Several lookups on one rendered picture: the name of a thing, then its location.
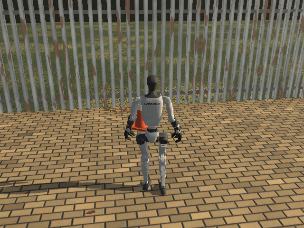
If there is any robot right upper arm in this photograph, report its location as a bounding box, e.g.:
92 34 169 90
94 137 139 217
162 96 175 123

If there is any robot left forearm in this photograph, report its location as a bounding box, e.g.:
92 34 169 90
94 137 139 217
125 114 134 132

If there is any robot left hand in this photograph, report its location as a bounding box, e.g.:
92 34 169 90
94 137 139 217
124 130 135 140

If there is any left robot foot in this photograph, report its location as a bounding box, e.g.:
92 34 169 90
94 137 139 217
142 179 152 191

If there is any robot left upper arm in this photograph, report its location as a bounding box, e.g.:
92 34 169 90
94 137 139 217
129 95 143 122

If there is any robot right forearm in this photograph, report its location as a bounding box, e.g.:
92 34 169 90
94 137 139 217
171 115 181 133

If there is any robot right hand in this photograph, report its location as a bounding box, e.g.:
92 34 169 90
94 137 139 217
171 132 182 143

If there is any robot right thigh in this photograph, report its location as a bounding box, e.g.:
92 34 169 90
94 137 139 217
158 132 168 164

